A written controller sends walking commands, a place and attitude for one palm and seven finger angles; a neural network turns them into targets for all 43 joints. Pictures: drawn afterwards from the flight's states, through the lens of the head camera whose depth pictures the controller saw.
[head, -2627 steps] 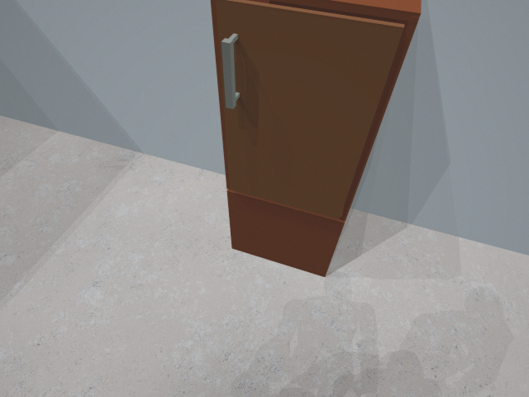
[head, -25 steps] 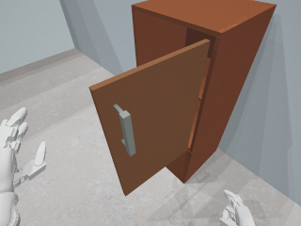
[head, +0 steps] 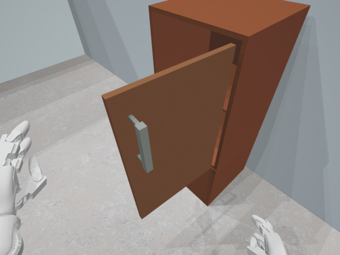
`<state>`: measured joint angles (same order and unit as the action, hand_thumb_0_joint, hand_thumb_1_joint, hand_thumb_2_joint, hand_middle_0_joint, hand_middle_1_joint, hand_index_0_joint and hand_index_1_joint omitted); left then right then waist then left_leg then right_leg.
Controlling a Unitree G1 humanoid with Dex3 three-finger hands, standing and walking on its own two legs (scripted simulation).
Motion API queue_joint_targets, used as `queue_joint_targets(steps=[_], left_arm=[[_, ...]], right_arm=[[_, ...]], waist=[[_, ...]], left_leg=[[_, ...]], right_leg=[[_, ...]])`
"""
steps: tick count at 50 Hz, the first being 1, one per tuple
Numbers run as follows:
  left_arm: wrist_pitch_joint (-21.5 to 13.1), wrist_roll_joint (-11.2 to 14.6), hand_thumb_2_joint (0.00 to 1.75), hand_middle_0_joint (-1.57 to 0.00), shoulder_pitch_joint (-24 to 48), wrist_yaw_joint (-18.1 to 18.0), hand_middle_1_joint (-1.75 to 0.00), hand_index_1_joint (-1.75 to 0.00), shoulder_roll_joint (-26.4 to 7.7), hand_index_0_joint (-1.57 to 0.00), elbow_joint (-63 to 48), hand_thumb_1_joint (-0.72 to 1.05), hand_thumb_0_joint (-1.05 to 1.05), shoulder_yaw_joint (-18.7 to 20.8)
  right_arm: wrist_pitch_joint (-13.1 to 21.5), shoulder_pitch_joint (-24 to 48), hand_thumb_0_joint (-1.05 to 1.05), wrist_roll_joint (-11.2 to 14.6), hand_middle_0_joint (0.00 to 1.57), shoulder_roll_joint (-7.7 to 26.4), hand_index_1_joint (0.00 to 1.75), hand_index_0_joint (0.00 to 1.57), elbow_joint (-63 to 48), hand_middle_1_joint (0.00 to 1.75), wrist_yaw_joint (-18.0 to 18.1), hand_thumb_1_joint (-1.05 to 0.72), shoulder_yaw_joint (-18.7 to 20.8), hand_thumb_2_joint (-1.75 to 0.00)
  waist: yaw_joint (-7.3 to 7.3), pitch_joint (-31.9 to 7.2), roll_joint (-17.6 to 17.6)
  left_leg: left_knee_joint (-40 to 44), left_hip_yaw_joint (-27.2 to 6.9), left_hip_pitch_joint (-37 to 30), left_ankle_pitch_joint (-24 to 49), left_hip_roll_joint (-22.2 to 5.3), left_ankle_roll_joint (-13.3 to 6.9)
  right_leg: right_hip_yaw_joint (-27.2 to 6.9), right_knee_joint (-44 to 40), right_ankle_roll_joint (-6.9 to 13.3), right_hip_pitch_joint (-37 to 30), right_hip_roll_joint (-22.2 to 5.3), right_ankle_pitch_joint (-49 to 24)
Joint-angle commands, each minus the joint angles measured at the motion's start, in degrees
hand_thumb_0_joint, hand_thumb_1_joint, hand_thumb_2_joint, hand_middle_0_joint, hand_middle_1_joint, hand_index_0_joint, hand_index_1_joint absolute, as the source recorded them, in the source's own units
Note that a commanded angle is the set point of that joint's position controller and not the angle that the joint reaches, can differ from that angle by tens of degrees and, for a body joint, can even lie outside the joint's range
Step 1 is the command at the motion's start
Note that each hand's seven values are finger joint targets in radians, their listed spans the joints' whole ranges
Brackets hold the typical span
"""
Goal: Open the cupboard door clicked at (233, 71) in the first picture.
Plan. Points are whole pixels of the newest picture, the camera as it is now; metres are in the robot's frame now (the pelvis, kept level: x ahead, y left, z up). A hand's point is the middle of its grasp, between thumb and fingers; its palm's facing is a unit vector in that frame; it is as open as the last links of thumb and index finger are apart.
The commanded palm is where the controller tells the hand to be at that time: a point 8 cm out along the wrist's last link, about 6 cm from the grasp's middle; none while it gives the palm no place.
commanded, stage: step back with the hand held close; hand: left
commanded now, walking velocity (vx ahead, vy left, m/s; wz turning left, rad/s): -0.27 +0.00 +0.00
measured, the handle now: (140, 144) +0.34 +0.12 +0.10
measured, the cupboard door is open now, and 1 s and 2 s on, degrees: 85 85 85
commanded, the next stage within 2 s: stop stepping back and stand still in 1.08 s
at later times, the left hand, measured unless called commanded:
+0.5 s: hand (13, 208) +0.14 +0.29 +0.15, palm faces +0.37 -0.78 -0.51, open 7.4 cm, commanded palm +0.08 +0.32 +0.17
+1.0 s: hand out of the picture +0.05 +0.30 +0.17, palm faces +0.44 -0.79 -0.43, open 7.4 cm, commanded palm -0.01 +0.33 +0.17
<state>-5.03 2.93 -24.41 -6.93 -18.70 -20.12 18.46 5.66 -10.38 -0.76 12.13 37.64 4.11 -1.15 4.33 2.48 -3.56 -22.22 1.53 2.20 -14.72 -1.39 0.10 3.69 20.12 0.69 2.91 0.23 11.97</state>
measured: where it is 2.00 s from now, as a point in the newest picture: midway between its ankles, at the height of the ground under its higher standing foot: outside the picture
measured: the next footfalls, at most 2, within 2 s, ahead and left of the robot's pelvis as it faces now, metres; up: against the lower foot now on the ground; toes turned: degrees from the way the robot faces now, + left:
right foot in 1.16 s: -0.25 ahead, -0.06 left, +0.00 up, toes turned -6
left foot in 1.36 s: -0.16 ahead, +0.09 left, +0.00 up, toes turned -1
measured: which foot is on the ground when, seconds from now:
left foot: down 0.00-1.00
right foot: down 0.00-0.80, up 0.82-1.00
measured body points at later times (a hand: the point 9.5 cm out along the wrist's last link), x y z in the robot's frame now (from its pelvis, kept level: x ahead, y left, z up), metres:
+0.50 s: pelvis -0.07 +0.03 -0.01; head -0.04 +0.04 +0.44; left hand +0.11 +0.32 +0.17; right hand +0.11 -0.21 -0.09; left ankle -0.02 +0.12 -0.75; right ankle +0.00 -0.11 -0.74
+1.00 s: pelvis -0.16 +0.03 +0.00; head -0.13 +0.07 +0.44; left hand +0.02 +0.34 +0.19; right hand -0.01 -0.19 -0.08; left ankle -0.06 +0.12 -0.75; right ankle -0.23 -0.11 -0.67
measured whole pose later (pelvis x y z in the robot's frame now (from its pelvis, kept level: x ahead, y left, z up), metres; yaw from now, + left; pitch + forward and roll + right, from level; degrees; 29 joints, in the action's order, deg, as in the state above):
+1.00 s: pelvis -0.16 +0.03 +0.00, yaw -1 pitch +2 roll -5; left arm -12.6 2.0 -31.7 -10.7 -24.8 -34.4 27.2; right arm 7.7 -13.2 -1.1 8.2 36.4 2.9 -0.7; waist 0.4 1.3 0.4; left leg -26.7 0.7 23.7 -5.0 -3.5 -2.6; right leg 0.7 55.3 -1.6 20.8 2.8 27.3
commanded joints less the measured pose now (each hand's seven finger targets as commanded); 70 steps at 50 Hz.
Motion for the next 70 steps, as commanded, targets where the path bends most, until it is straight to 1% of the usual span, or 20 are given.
queue_joint_targets(steps=[1, 16, 26, 30, 33, 35, 37, 38, 40, 41, 44, 48, 54, 56, 59, 60, 62, 64, 67, 70], left_arm=[[-6.97, -0.03, 0.9, -0.2, 3.97, -0.57, -0.3, -0.3, -14.27, -0.2, -13.92, 0.9, 0.0, 11.07], [-7.52, -0.14, 0.9, -0.2, -7.8, -1.83, -0.3, -0.3, -15.44, -0.2, -20.18, 0.9, 0.0, 13.05], [-10.07, -2.57, 0.9, -0.2, -5.05, -2.75, -0.3, -0.3, -13.73, -0.2, -20.48, 0.9, 0.0, 13.91], [-10.79, -2.93, 0.9, -0.2, -2.62, -2.65, -0.3, -0.3, -13.64, -0.2, -19.3, 0.9, 0.0, 13.57], [-11.09, -2.29, 0.9, -0.2, 0.03, -3.25, -0.3, -0.3, -15.07, -0.2, -21.04, 0.9, 0.0, 12.8], [-10.79, -2.12, 0.9, -0.2, 0.0, -3.68, -0.3, -0.3, -14.67, -0.2, -21.34, 0.9, 0.0, 11.75], [-10.62, -1.86, 0.9, -0.2, -0.27, -3.94, -0.3, -0.3, -15.91, -0.2, -22.39, 0.9, 0.0, 13.19], [-10.66, -1.52, 0.9, -0.2, -0.76, -3.91, -0.3, -0.3, -16.39, -0.2, -23.18, 0.9, 0.0, 13.67], [-12.32, -1.97, 0.9, -0.2, -2.04, -4.33, -0.3, -0.3, -16.06, -0.2, -25.94, 0.9, 0.0, 15.93], [-12.47, -2.75, 0.9, -0.2, -0.35, -4.48, -0.3, -0.3, -17.27, -0.2, -26.58, 0.9, 0.0, 16.95], [-12.39, -1.8, 0.9, -0.2, -3.14, -4.53, -0.3, -0.3, -15.94, -0.2, -26.07, 0.9, 0.0, 15.89], [-10.38, -0.62, 0.9, -0.2, -7.5, -4.03, -0.3, -0.3, -11.55, -0.2, -25.14, 0.9, 0.0, 11.35], [-9.63, 0.8, 0.9, -0.2, -5.11, -3.32, -0.3, -0.3, -14.18, -0.2, -24.28, 0.9, 0.0, 11.26], [-10.4, 1.68, 0.9, -0.2, -6.34, -2.64, -0.3, -0.3, -16.95, -0.2, -24.92, 0.9, 0.0, 13.7], [-11.93, 2.71, 0.9, -0.2, -7.01, -2.28, -0.3, -0.3, -22.26, -0.2, -25.97, 0.9, 0.0, 17.49], [-12.22, 1.9, 0.9, -0.2, -7.81, -2.58, -0.3, -0.3, -23.44, -0.2, -24.43, 0.9, 0.0, 19.48], [-10.17, 0.79, 0.9, -0.2, -11.21, -1.78, -0.3, -0.3, -19.53, -0.2, -21.71, 0.9, 0.0, 17.3], [-8.48, 0.75, 0.9, -0.2, -12.19, -2.01, -0.3, -0.3, -17.43, -0.2, -19.13, 0.9, 0.0, 16.76], [-7.84, 1.15, 0.9, -0.2, -8.98, -2.67, -0.3, -0.3, -15.7, -0.2, -17.21, 0.9, 0.0, 14.18], [-8.06, 0.35, 0.9, -0.2, -5.12, -2.92, -0.3, -0.3, -15.51, -0.2, -18.52, 0.9, 0.0, 11.65]], right_arm=[[1.65, 6.59, 0.0, 0.56, 0.2, 6.5, 0.3, 0.2, -10.78, 0.3, 0.64, -0.9, 2.2, -0.9], [-2.41, 5.84, 0.0, 1.37, 0.2, 7.2, 0.3, 0.2, -15.15, 0.3, 1.28, -0.9, 4.35, -0.9], [0.31, 4.18, 0.0, 1.0, 0.2, 8.64, 0.3, 0.2, -15.88, 0.3, 1.17, -0.9, 4.37, -0.9], [1.33, 2.67, 0.0, 1.09, 0.2, 8.29, 0.3, 0.2, -15.37, 0.3, 0.98, -0.9, 4.67, -0.9], [1.37, 1.6, 0.0, 0.73, 0.2, 7.54, 0.3, 0.2, -13.05, 0.3, 0.59, -0.9, 4.59, -0.9], [1.2, 2.28, 0.0, 0.38, 0.2, 6.29, 0.3, 0.2, -11.93, 0.3, 0.38, -0.9, 3.52, -0.9], [1.12, 2.4, 0.0, 0.37, 0.2, 6.46, 0.3, 0.2, -12.03, 0.3, 0.8, -0.9, 3.17, -0.9], [1.15, 3.56, 0.0, 0.36, 0.2, 7.52, 0.3, 0.2, -12.66, 0.3, 1.42, -0.9, 3.5, -0.9], [2.49, 4.01, 0.0, -0.13, 0.2, 8.21, 0.3, 0.2, -14.08, 0.3, 1.69, -0.9, 3.73, -0.9], [3.38, 3.02, 0.0, -0.69, 0.2, 6.52, 0.3, 0.2, -12.92, 0.3, 1.34, -0.9, 3.95, -0.9], [4.88, 3.05, 0.0, -0.33, 0.2, 6.35, 0.3, 0.2, -11.41, 0.3, 0.39, -0.9, 5.01, -0.9], [5.93, 2.87, 0.0, 0.13, 0.2, 6.49, 0.3, 0.2, -9.53, 0.3, -0.61, -0.9, 4.74, -0.9], [5.27, 2.98, 0.0, -0.46, 0.2, 6.82, 0.3, 0.2, -8.55, 0.3, -0.74, -0.9, 3.93, -0.9], [3.81, 3.94, 0.0, -0.42, 0.2, 6.43, 0.3, 0.2, -9.19, 0.3, -0.83, -0.9, 3.78, -0.9], [2.1, 7.75, 0.0, 0.66, 0.2, 4.65, 0.3, 0.2, -11.16, 0.3, -0.37, -0.9, 2.46, -0.9], [2.71, 6.98, 0.0, 0.44, 0.2, 4.87, 0.3, 0.2, -11.01, 0.3, -0.13, -0.9, 2.43, -0.9], [2.26, 6.14, 0.0, 2.0, 0.2, 4.69, 0.3, 0.2, -11.86, 0.3, -0.03, -0.9, 2.47, -0.9], [1.46, 7.16, 0.0, 1.52, 0.2, 4.38, 0.3, 0.2, -12.38, 0.3, 0.94, -0.9, 1.57, -0.9], [1.89, 3.48, 0.0, 1.24, 0.2, 6.76, 0.3, 0.2, -10.09, 0.3, 1.75, -0.9, 2.08, -0.9], [3.54, 0.5, 0.0, 1.84, 0.2, 9.0, 0.3, 0.2, -10.64, 0.3, 1.17, -0.9, 3.49, -0.9]], waist=[[-2.9, -1.59, 3.21], [-3.31, -12.59, 1.8], [-3.52, -4.63, -5.88], [-4.4, -3.45, 2.98], [-4.76, -3.81, 11.8], [-4.88, -5.43, 14.01], [-5.25, -6.02, 9.21], [-5.13, -4.04, 2.11], [-4.35, -5.24, -19.64], [-5.22, -5.38, -17.59], [-4.35, -7.46, -3.74], [-4.62, -10.5, -10.48], [-4.09, -13.81, -11.95], [-3.29, -15.42, -8.02], [-2.22, -11.59, 10.72], [-1.94, -9.96, 10.8], [-3.23, -12.34, 15.99], [-4.07, -10.69, 11.49], [-5.76, -11.42, 2.61], [-4.42, -13.44, -3.79]], left_leg=[[-0.03, -2.07, 6.56, 9.35, -0.59, -1.91], [-2.17, -2.61, 11.63, 17.81, -3.52, -1.4], [7.64, -8.6, 39.54, -19.02, -9.18, -5.96], [-1.71, -5.73, 36.65, -21.46, -5.05, -4.81], [-23.88, -1.44, 15.84, -13.72, 1.38, -0.99], [-28.33, -1.2, 10.58, -10.74, 1.0, -0.74], [-16.95, -0.94, 9.73, -8.63, 0.63, -0.78], [-7.17, -5.37, 13.44, -11.81, -1.85, -1.75], [14.55, -26.91, 33.84, -23.08, -18.07, -8.87], [18.06, -28.35, 35.78, -24.08, -20.5, -10.18], [7.43, -19.18, 20.77, -1.89, -16.61, -9.77], [8.14, -12.9, 8.43, 7.1, -13.3, -7.05], [12.32, -8.38, 5.53, 8.2, -10.0, -2.87], [7.22, -5.94, 4.27, 14.08, -8.84, -0.86], [-18.77, 0.81, 12.09, -5.01, 0.49, 2.09], [-28.71, -0.05, 18.15, -9.97, 1.36, 1.74], [-30.29, -1.09, 27.82, -8.24, 1.83, 0.9], [-19.03, 1.24, 24.08, -1.48, 1.14, 0.39], [-2.74, 1.84, 7.82, 17.25, 0.66, -1.5], [-2.97, -10.5, -3.88, 40.17, -10.51, -6.15]], right_leg=[[-5.96, -4.95, 0.23, 5.7, -4.44, -12.3], [-5.23, 5.79, -0.66, 3.65, -5.03, -21.48], [-4.02, 19.25, -1.87, -4.32, -1.17, -4.86], [-9.9, 11.41, -0.44, 3.93, -4.56, 1.79], [-19.21, -6.03, 4.69, 29.26, -13.93, 21.65], [-15.82, -6.38, 5.57, 32.71, -16.28, 19.37], [-9.92, -0.93, 3.03, 30.02, -12.57, 15.39], [-7.63, 4.85, 1.25, 28.35, -8.8, 16.38], [-2.51, 35.95, -2.23, 13.16, 2.3, 12.55], [-6.2, 49.54, -1.71, 13.36, 2.76, 15.05], [-7.3, 46.68, -1.61, 21.95, 1.34, 15.46], [-2.56, 32.14, -2.15, 21.22, 1.89, 16.48], [1.44, 9.72, -0.31, 10.32, 4.44, 14.94], [0.22, -2.85, 1.02, 6.84, 2.25, 5.31], [-12.85, -7.51, 6.41, 15.12, -16.39, -17.15], [-13.63, -5.87, 8.07, 15.32, -20.0, -24.17], [-7.5, 3.85, 4.26, 1.87, -15.49, -47.52], [-5.67, 6.59, 4.65, 0.61, -12.92, -44.55], [-4.04, 10.14, 0.34, 6.72, -8.85, -34.85], [-3.38, 15.99, -3.02, 17.12, -1.41, 4.05]])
